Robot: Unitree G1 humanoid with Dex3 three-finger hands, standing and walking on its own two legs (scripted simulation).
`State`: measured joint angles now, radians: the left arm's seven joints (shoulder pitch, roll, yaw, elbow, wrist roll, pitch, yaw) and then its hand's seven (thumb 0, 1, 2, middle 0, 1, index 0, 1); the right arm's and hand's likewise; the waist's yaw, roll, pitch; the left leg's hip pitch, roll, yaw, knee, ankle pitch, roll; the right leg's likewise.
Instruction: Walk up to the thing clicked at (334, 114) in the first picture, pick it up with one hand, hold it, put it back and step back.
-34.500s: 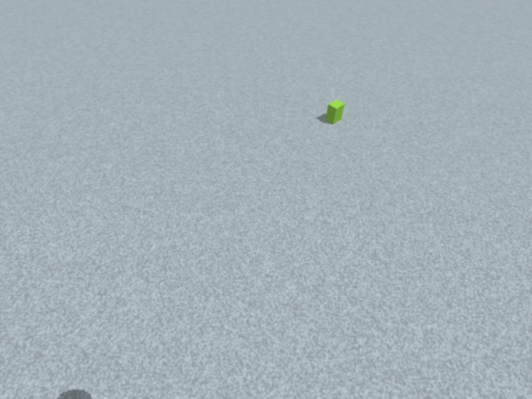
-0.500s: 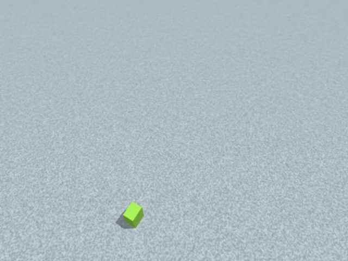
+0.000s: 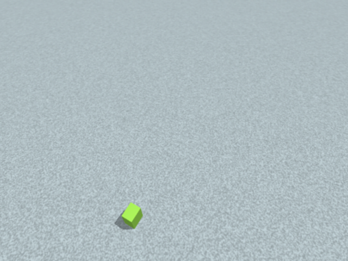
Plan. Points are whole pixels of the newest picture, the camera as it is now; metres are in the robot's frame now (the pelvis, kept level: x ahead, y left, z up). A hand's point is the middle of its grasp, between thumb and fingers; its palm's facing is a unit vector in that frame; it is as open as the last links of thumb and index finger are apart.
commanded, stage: stand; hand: left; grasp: from above
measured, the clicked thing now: (132, 215) +0.46 +0.22 -0.72
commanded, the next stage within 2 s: step back in 0.82 s
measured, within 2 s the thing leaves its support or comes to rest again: neither
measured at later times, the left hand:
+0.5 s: hand out of the picture +0.08 +0.24 -0.16, palm faces +0.01 -0.94 -0.34, open 7.4 cm
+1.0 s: hand out of the picture +0.07 +0.27 -0.16, palm faces +0.00 -0.93 -0.37, open 7.4 cm
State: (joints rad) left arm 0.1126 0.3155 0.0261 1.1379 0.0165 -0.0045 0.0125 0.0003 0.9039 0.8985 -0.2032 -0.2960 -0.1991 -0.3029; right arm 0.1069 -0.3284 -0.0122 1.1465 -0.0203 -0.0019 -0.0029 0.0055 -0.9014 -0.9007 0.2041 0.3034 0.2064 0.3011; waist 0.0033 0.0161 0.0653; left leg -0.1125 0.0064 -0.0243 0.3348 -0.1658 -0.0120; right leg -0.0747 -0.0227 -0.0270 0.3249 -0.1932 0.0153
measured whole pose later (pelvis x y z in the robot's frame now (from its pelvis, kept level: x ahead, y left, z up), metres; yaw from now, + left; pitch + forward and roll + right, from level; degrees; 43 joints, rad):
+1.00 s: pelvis -0.03 +0.00 -0.01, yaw +0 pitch -2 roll -1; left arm 0.07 0.36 0.06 1.03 0.00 0.02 0.01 0.00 0.90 0.90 -0.21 -0.30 -0.20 -0.30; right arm 0.07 -0.39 -0.04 1.05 0.00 0.04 0.02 0.01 -0.90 -0.90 0.20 0.30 0.21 0.30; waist -0.01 0.02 0.16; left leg -0.29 0.00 -0.04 0.62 -0.28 0.01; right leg -0.21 -0.01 -0.03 0.48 -0.23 0.00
